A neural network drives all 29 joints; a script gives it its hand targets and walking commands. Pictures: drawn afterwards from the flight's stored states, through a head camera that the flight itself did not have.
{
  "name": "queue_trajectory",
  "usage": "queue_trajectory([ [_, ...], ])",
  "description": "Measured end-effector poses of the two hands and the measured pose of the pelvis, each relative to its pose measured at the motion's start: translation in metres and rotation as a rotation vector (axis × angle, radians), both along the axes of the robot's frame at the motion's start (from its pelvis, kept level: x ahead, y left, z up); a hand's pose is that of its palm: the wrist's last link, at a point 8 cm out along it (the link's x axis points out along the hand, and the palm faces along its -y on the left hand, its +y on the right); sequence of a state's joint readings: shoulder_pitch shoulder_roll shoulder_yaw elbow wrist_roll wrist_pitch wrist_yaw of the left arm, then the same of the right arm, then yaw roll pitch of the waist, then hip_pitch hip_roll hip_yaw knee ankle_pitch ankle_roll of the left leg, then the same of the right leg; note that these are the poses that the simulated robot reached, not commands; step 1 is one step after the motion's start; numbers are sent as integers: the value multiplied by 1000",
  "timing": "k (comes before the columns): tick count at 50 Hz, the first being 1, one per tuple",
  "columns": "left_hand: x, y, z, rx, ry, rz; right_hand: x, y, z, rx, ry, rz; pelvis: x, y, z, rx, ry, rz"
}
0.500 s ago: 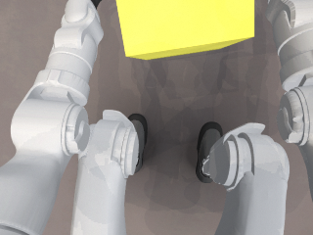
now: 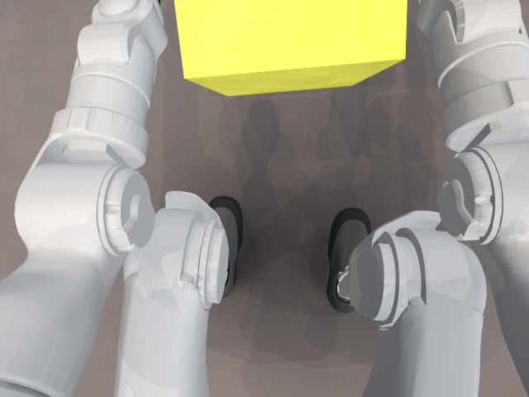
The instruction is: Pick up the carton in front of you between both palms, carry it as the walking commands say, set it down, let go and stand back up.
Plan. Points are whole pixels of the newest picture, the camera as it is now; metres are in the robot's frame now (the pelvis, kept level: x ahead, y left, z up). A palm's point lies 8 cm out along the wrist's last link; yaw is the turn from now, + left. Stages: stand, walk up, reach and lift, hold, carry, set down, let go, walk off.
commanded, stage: reach and lift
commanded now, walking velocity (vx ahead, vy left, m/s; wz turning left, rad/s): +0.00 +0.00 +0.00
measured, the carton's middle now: out of the picture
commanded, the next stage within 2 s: none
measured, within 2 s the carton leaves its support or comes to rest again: leaves its support in 0.04 s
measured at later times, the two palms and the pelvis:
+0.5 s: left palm out of the picture +0.49 +0.15 +0.04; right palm out of the picture +0.51 -0.15 +0.05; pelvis -0.01 +0.01 +0.11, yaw -3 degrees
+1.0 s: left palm out of the picture +0.47 +0.14 +0.19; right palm out of the picture +0.47 -0.15 +0.19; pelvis +0.03 +0.01 +0.22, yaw -4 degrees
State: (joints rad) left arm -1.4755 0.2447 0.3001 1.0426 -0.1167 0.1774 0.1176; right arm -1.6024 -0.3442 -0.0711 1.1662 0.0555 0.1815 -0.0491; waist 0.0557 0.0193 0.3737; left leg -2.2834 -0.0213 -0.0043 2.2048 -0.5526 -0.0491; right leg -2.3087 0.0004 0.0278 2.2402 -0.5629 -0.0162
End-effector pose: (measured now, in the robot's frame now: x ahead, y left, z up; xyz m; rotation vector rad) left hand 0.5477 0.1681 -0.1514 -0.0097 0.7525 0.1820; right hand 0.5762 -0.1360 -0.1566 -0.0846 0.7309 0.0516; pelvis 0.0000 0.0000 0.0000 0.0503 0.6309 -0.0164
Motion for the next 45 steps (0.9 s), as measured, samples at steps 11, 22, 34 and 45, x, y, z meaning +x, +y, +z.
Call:
queue_trajectory([
  [11,-19,-15,80,-14,-61,54,-30,-10,77,31,-49,-102,7,8,24,-17,71,-30],
  [22,-49,-23,178,-20,-44,19,-62,-17,188,21,-31,-143,-6,14,92,-13,118,-48],
  [34,-57,-14,232,-19,-70,26,-70,-8,240,27,-57,-140,0,11,136,-22,135,-29],
  [45,-69,-25,303,-23,-72,-7,-96,-19,307,48,-57,-195,24,11,192,-25,69,-43],
])
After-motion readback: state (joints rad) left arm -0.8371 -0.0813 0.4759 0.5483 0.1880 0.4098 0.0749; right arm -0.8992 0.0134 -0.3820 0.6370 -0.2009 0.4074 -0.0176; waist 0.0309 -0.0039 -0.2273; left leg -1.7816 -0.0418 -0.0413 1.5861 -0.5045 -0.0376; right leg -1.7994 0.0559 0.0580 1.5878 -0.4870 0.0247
